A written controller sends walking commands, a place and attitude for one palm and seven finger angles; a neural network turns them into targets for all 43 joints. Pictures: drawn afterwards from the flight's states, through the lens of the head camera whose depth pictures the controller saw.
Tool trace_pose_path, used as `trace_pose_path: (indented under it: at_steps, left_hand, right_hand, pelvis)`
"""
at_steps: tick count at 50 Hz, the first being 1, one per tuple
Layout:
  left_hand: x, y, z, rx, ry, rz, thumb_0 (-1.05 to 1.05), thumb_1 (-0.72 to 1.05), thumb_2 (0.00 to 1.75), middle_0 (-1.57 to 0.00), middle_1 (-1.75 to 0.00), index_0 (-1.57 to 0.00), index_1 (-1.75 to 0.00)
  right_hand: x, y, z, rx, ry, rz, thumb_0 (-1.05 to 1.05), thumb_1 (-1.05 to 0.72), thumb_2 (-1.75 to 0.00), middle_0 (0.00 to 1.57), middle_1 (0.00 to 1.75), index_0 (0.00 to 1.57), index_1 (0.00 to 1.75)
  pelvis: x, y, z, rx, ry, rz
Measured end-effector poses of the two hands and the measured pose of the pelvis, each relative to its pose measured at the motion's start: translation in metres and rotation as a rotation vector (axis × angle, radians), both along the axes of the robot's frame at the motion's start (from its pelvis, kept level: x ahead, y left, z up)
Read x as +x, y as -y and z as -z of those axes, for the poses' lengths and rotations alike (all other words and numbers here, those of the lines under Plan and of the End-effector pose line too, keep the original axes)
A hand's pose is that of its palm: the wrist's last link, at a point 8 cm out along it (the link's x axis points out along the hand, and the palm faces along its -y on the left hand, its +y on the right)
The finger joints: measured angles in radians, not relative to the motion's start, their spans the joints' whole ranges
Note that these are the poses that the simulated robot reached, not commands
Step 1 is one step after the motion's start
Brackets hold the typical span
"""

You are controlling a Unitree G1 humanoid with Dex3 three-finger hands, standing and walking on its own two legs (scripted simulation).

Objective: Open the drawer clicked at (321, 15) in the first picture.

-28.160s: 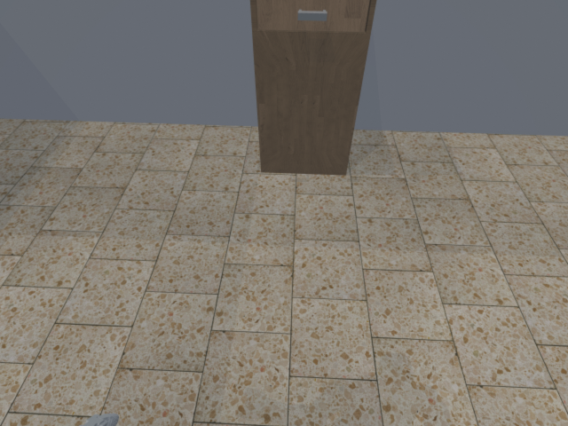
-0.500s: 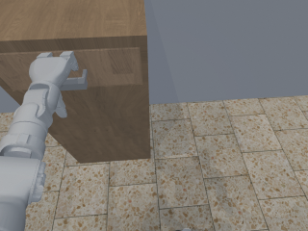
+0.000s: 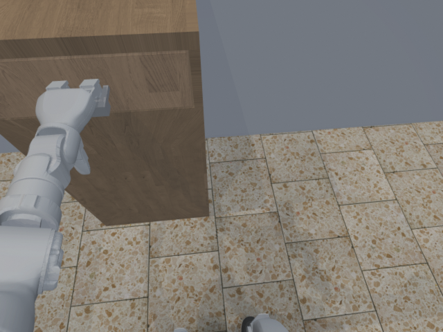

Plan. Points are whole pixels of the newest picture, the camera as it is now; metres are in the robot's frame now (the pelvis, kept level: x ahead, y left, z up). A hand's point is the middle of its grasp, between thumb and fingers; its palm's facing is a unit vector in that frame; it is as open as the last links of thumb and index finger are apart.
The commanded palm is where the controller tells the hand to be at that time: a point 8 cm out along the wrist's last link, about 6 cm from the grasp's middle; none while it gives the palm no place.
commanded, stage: lower the fingers behind the handle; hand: left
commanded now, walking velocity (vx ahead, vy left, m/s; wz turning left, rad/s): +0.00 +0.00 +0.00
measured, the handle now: (80, 99) +0.53 +0.26 +0.07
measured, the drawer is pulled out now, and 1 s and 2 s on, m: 0.00 0.00 0.02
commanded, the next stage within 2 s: close the thumb around the handle in 0.48 s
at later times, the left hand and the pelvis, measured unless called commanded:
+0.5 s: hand (82, 125) +0.49 +0.25 +0.05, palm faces -0.07 +0.00 -1.00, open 13.8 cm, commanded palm +0.47 +0.26 +0.10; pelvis +0.00 +0.00 +0.00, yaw +0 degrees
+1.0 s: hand (82, 126) +0.49 +0.25 +0.05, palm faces -0.06 -0.01 -1.00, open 9.0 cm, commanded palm +0.47 +0.25 +0.10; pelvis +0.00 +0.01 +0.00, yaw +0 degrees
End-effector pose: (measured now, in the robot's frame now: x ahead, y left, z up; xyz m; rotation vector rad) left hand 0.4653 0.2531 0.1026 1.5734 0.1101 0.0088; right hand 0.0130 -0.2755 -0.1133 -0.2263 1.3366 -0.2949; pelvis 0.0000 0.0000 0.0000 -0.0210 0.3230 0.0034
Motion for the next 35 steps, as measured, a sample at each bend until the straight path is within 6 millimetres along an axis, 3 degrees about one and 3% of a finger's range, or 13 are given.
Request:
trace_pose_path:
  at_steps: [9, 35]
  left_hand:
    - [0.0061, 0.0020, 0.0010, 0.007, 0.015, -0.019, 0.00, -0.48, 0.30, -0.33, -1.21, -0.34, -1.23]
    - [0.0059, 0.0003, 0.0012, -0.006, 0.004, -0.008, 0.00, -0.43, 0.32, -0.32, -1.21, -0.33, -1.22]
  right_hand:
    - [-0.0093, -0.0001, 0.0041, 0.007, -0.039, 0.010, 0.01, -0.90, -0.90, 0.21, 0.29, 0.21, 0.30]
    - [-0.0033, -0.0015, 0.0027, -0.003, -0.009, 0.007, 0.01, -0.90, -0.90, 0.21, 0.29, 0.21, 0.30]
  pelvis:
    - [0.0016, 0.0007, 0.0023, -0.003, -0.016, -0.001]
    - [-0.0009, -0.0015, 0.0030, -0.003, -0.016, 0.003]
